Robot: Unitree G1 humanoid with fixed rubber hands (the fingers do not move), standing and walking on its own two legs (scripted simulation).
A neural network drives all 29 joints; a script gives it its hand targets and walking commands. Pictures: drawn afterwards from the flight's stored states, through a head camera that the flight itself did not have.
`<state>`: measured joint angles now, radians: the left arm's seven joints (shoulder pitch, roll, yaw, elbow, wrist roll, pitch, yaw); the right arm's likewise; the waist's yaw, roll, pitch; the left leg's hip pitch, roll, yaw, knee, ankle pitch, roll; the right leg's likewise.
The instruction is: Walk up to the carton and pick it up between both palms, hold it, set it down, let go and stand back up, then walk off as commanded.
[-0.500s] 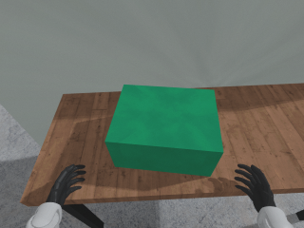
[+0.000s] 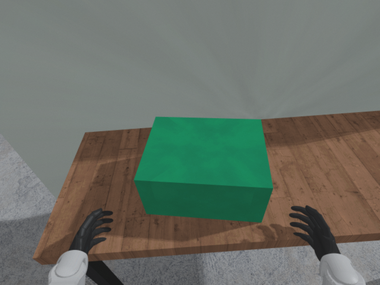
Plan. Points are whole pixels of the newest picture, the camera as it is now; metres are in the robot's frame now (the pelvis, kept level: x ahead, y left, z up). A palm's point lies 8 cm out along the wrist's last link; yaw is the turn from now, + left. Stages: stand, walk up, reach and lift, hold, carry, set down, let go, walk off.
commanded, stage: set down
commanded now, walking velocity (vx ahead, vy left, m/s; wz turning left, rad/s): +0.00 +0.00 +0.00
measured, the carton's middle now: (204, 165) +0.41 +0.01 +0.00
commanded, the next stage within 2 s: let go in 0.14 s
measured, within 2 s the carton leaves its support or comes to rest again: neither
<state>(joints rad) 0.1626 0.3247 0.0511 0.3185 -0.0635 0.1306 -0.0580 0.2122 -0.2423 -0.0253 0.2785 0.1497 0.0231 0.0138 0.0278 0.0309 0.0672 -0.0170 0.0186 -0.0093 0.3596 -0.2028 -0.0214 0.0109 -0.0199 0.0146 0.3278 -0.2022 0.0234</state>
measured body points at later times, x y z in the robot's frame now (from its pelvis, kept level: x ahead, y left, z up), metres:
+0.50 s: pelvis -0.01 +0.00 +0.00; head -0.06 -0.01 +0.45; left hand +0.21 +0.27 +0.00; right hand +0.22 -0.23 -0.01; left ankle +0.01 +0.13 -0.75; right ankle +0.00 -0.14 -0.75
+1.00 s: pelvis -0.02 +0.01 -0.01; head -0.03 +0.00 +0.44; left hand +0.20 +0.27 -0.01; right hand +0.22 -0.23 -0.01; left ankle +0.01 +0.13 -0.75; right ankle +0.00 -0.14 -0.75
